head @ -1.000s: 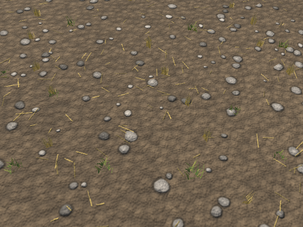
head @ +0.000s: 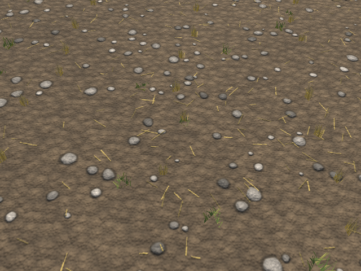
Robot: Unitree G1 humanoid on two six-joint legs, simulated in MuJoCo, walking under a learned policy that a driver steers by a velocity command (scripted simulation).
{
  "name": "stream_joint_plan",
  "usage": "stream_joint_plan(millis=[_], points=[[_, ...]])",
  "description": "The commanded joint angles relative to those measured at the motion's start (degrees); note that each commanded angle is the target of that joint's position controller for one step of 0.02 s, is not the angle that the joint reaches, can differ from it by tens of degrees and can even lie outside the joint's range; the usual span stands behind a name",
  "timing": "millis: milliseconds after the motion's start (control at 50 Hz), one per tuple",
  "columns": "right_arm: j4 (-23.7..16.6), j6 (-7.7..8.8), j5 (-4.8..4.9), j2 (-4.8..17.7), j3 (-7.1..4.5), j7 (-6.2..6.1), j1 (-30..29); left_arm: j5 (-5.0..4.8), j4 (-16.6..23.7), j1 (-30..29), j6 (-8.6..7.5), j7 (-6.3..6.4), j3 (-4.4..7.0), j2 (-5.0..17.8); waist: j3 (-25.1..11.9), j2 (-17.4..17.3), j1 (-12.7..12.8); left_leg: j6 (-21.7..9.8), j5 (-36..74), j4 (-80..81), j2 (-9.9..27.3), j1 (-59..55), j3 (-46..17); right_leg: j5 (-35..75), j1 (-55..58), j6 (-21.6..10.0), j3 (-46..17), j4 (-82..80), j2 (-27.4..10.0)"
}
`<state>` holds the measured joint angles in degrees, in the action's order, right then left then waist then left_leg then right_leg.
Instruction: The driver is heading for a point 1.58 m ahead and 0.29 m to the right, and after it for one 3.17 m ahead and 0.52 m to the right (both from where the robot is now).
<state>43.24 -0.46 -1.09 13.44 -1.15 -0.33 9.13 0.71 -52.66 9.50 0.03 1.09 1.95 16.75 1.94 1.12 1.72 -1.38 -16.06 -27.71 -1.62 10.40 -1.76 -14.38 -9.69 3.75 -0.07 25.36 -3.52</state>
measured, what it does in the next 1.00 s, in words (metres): stands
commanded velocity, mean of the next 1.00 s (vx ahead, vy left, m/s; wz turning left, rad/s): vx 0.00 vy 0.00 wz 0.02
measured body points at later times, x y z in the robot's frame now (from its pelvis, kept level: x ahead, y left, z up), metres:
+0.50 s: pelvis +0.00 +0.00 +0.00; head +0.01 +0.00 +0.45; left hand +0.06 +0.28 -0.14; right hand +0.09 -0.27 -0.13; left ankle -0.01 +0.11 -0.74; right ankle -0.01 -0.16 -0.74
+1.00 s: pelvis +0.00 -0.01 +0.00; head +0.01 -0.01 +0.45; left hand +0.01 +0.25 -0.15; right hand +0.04 -0.27 -0.15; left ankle -0.01 +0.11 -0.74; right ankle -0.01 -0.16 -0.74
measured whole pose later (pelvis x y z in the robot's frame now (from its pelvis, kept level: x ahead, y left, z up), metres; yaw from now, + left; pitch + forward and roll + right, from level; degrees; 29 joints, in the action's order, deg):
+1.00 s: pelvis +0.00 -0.01 +0.00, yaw +0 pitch -1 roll +0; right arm 59.7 -0.5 0.2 13.2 -0.9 -1.8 13.2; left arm -0.1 -64.1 14.1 0.3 2.9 1.0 13.0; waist 1.7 0.1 0.5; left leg -0.7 -16.6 -28.4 -1.1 10.4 -1.7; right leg -16.3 -10.7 2.6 -0.2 28.1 -3.0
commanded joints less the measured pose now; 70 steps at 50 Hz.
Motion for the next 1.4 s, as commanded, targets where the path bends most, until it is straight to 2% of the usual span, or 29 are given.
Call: stream_joint_plan(millis=[20, 160, 400, 660, 940, 960, 980, 1020, 1040, 1080, 1100, 1120, 1140, 1160, 1180, 1200, 1220, 1240, 1260, 1280, 1300, 1320, 1360, 1400], points=[[-2.0, 0.71, 0.14, 8.6, -2.19, -0.36, -0.1, -0.15, 1.0, -0.4, -0.74, 0.29, 1.35, 6.4, -1.9, -4.3, -0.9, -2.2, 12.4, 7.0, 6.5, -0.4, -7.4, 8.5, 0.3, -0.3, -0.6, -2.0, -0.5], [0.9, 0.64, 0.4, 8.2, -2.18, -0.33, 0.0, -0.35, -2.4, 0.0, -0.61, 0.78, 1.36, 6.6, -2.4, -2.2, -0.7, -2.1, 15.3, 6.4, 5.3, -1.0, -5.8, 9.6, 1.5, -0.2, -0.4, -2.7, -0.7], [6.5, 0.52, 0.66, 8.1, -1.93, -0.81, 1.7, -0.54, -6.4, 1.1, -0.31, 1.37, 1.09, 6.3, -1.7, -1.8, -0.7, -1.2, 14.6, 5.7, 3.5, -0.4, -3.4, 9.3, 1.3, -0.8, 0.3, -2.6, -0.3], [11.2, 0.51, 0.89, 7.4, -1.3, -1.3, 3.3, -0.57, -8.8, 3.1, -0.07, 1.67, 0.59, 4.5, -0.5, -1.3, -0.9, -0.5, 12.2, 5.5, 2.7, 0.4, -2.1, 8.3, 0.2, -1.1, 0.7, -2.6, 0.4], [14.6, 0.5, 1.07, 6.2, -0.77, -1.52, 4.9, -0.6, -10.2, 6.2, -0.02, 1.93, 0.03, 2.6, 0.4, -1.1, -1.2, -0.1, 10.4, 5.5, 2.3, 1.2, -1.3, 7.2, -0.8, -1.5, 1.0, -2.3, 1.0], [15.2, 0.41, 1.1, 5.8, -0.7, -1.6, 5.8, -0.64, -10.8, 7.4, 0.05, 1.97, -0.12, 1.9, -0.8, -1.5, -1.2, -0.3, 4.3, 5.9, 1.8, 0.7, -0.9, 2.1, -0.4, -1.6, 1.9, -2.0, 1.8], [15.4, 0.21, 1.44, 6.4, -0.94, -1.77, 6.0, -0.99, -10.9, 7.6, 0.15, 2.08, -0.08, 1.7, -0.1, -2.1, -1.4, -1.1, -6.7, 6.2, 1.3, 1.7, -1.0, -5.7, -1.7, -2.1, 3.3, -0.2, 3.2], [15.0, 0.25, 1.97, 8.2, -1.61, -1.92, 6.5, -1.25, -9.7, 6.5, -0.21, 2.2, 0.0, 1.7, 4.2, -4.6, -2.1, -3.8, -26.2, 8.9, 3.8, 6.0, -5.3, -18.0, -7.7, -3.6, 4.4, 4.2, 4.5], [15.0, 0.7, 2.14, 9.0, -1.94, -1.79, 7.6, -1.19, -8.9, 5.5, -0.86, 2.02, -0.14, 1.0, 6.2, -6.6, -2.7, -5.6, -30.8, 11.2, 6.9, 6.5, -9.7, -18.3, -11.1, -4.1, 4.5, 7.4, 4.6], [15.7, 1.89, 2.6, 11.4, -2.96, -1.46, 11.1, -1.43, -7.6, 4.8, -2.67, 1.08, -0.64, -1.4, 6.7, -12.3, -3.7, -10.6, -34.7, 16.6, 15.1, 5.9, -22.2, -12.5, -14.0, -5.1, 3.9, 16.8, 3.9], [15.3, 2.39, 2.65, 11.3, -3.06, -1.41, 10.3, -1.83, -7.3, 5.1, -3.53, 0.5, -0.54, -1.2, 7.3, -12.3, -2.9, -12.0, -33.7, 17.8, 17.4, 7.4, -25.4, -12.2, -14.1, -6.3, 2.2, 19.0, 2.6], [14.3, 2.79, 2.7, 10.6, -2.91, -1.3, 7.9, -2.23, -7.3, 6.2, -4.26, -0.04, -0.48, -1.2, 7.7, -11.8, -1.4, -11.9, -31.3, 17.4, 17.6, 8.5, -24.9, -13.3, -12.7, -7.7, 1.6, 17.5, 1.9], [13.1, 2.94, 3.13, 9.9, -2.72, -1.15, 4.4, -2.51, -8.0, 9.2, -4.87, -0.43, -0.51, -1.6, 7.8, -11.2, 1.1, -10.4, -28.0, 15.5, 16.1, 11.0, -21.4, -12.4, -7.6, -9.1, 1.9, 10.2, 1.7], [11.7, 2.89, 3.46, 8.9, -2.43, -0.98, 0.3, -2.37, -10.1, 14.2, -5.22, -0.55, -0.13, -1.3, 7.6, -8.6, 4.0, -7.7, -22.4, 11.4, 11.9, 15.8, -15.0, -8.0, 2.0, -9.7, 2.5, 1.0, 2.8], [10.6, 3.21, 2.99, 6.4, -1.82, -0.79, -1.4, -1.63, -12.1, 19.9, -5.27, -0.53, 0.82, 1.3, 5.3, -1.6, 5.4, -4.5, -13.3, -0.6, 6.5, 20.7, -7.2, -6.0, 10.8, -9.7, -4.6, -3.2, -0.8], [8.7, 4.05, 2.45, 3.2, -1.04, -0.79, -2.7, -1.63, -13.3, 27.4, -5.51, -0.8, 2.52, 7.9, 1.8, 13.7, 6.9, -0.3, -9.9, -20.3, -0.7, 28.6, 3.3, -14.1, 17.6, -14.5, -25.4, -13.2, -12.6], [7.8, 4.95, 2.95, 4.9, -1.58, -1.08, -2.3, -0.45, -12.6, 26.3, -6.14, -1.4, 2.27, 9.3, 2.9, 14.8, 5.0, -0.1, -16.9, -31.8, -1.2, 33.7, -0.4, -9.6, 15.7, -19.1, -39.2, -16.4, -19.5], [9.0, 5.4, 3.47, 5.8, -1.87, -0.88, 0.2, -0.34, -10.9, 21.0, -6.65, -1.26, 1.21, 5.5, 6.0, 8.0, 1.6, -0.6, -14.3, -38.4, 1.8, 35.6, -3.0, 2.4, 14.1, -18.9, -34.2, -14.1, -19.3], [10.5, 5.55, 3.2, 5.6, -1.9, -0.44, 2.6, -0.56, -9.5, 18.0, -6.84, -1.25, 0.62, 3.2, 5.6, 5.8, 0.1, -1.0, -10.4, -39.8, 3.2, 34.5, -2.7, 15.5, 13.4, -16.8, -25.3, -12.0, -16.2], [11.2, 5.61, 2.6, 5.8, -2.26, -0.31, 3.0, -0.77, -8.8, 16.2, -6.56, -1.36, 0.48, 2.9, 4.1, 4.3, -0.8, -1.1, -7.1, -38.0, 4.4, 33.5, -1.4, 25.5, 14.1, -14.7, -18.5, -10.9, -13.6], [11.0, 5.53, 2.3, 6.3, -2.74, -0.19, 1.5, -0.91, -8.5, 15.7, -5.99, -1.19, 0.13, 1.8, 3.4, 4.5, -0.6, -0.9, -4.1, -35.0, 5.3, 32.2, -0.2, 34.1, 14.4, -12.8, -12.9, -10.2, -11.5], [10.8, 5.32, 2.36, 5.4, -2.74, 0.12, 0.3, -0.61, -8.7, 16.4, -5.26, -0.85, -0.35, 0.4, 2.4, 5.2, -0.4, -0.3, -2.0, -32.1, 5.0, 29.7, 1.5, 38.6, 13.7, -11.8, -9.1, -10.2, -9.4], [10.1, 4.62, 2.61, 1.8, -1.91, 0.58, -2.4, 0.02, -8.8, 17.2, -4.2, 0.1, -0.95, -0.2, 1.2, 5.5, -0.4, 0.9, 1.8, -23.6, 3.9, 25.2, 3.5, 44.8, 12.0, -11.3, -4.5, -9.5, -7.0], [8.7, 4.11, 2.5, 0.2, -1.08, 0.51, -6.6, 0.2, -8.3, 16.2, -3.52, 0.89, -0.79, 2.1, 0.7, 5.4, -0.1, 1.4, 5.7, -13.7, 2.4, 18.5, 5.0, 45.8, 7.7, -11.1, -1.4, -9.1, -5.4]])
